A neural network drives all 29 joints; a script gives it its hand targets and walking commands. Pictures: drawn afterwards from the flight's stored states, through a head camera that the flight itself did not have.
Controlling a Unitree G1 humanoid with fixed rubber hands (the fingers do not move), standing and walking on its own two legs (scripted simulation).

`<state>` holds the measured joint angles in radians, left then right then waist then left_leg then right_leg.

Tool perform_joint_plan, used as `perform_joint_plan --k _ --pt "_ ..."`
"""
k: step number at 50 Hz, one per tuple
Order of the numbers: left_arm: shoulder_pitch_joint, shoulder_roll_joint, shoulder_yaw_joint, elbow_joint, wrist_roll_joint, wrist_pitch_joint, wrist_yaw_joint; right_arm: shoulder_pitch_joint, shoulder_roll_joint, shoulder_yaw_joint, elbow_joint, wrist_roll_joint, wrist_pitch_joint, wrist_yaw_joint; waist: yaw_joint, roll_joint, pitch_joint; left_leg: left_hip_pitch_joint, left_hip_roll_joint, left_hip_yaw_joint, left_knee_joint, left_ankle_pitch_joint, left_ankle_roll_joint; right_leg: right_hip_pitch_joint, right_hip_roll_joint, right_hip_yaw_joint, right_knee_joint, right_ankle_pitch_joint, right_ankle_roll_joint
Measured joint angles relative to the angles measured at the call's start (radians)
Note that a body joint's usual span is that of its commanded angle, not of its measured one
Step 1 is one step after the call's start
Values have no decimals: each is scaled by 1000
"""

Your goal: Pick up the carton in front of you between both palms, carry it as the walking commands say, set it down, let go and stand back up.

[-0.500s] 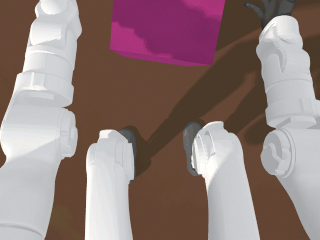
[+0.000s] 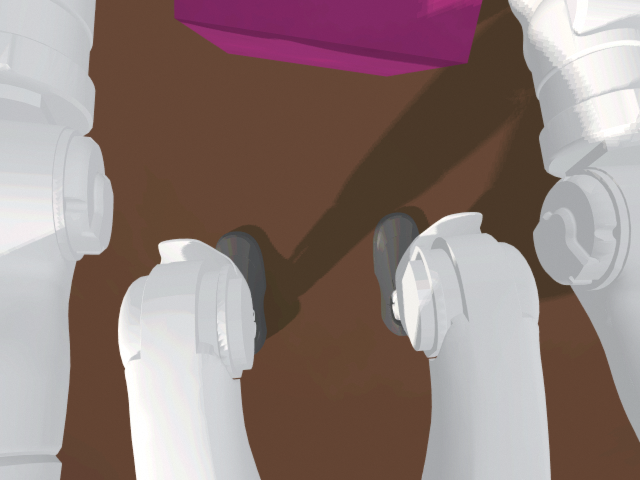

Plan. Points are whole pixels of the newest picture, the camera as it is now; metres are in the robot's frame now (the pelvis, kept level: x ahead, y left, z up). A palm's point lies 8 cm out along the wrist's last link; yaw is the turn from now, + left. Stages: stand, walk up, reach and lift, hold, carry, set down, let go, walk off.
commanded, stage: reach and lift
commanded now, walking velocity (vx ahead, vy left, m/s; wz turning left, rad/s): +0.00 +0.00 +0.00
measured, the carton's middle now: out of the picture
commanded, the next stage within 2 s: none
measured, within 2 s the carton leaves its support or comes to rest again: leaves its support in 0.56 s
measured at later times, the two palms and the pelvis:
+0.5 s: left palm out of the picture +0.58 +0.14 -0.18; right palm out of the picture +0.55 -0.17 -0.17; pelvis +0.00 +0.00 -0.01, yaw +0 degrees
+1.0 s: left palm out of the picture +0.52 +0.16 +0.00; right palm out of the picture +0.51 -0.14 +0.00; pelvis -0.01 -0.01 +0.07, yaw +3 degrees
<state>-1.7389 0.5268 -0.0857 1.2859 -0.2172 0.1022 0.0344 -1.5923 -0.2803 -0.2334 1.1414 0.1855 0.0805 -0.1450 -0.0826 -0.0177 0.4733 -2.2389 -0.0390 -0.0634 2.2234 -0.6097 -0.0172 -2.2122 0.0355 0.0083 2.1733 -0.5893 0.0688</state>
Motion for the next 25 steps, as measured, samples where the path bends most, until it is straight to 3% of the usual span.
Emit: perform_joint_plan --k 9,16,20,25 --pt "98 -95 15 -58 28 -12 18 118 49 -41 -26 -35 -29 8 3 10 -73 -36 1 3 12 -16 12 -29 1 3 5 -15 11" --pt "67 -125 21 -61 42 5 60 74 41 0 -63 -4 -15 -25 13 11 -17 -10 0 4 -5 16 5 -9 1 4 -5 15 5" --pt "2 -118 57 -10 97 31 40 33 66 -82 -55 -65 15 -31 13 -6 22 11 2 -1 -6 23 -4 5 4 -1 -4 27 -6" --pt "40 -141 133 -65 168 87 6 52 52 -126 -110 -132 100 27 20 4 0 3 -1 -1 16 10 -6 -5 2 -1 22 12 -11"
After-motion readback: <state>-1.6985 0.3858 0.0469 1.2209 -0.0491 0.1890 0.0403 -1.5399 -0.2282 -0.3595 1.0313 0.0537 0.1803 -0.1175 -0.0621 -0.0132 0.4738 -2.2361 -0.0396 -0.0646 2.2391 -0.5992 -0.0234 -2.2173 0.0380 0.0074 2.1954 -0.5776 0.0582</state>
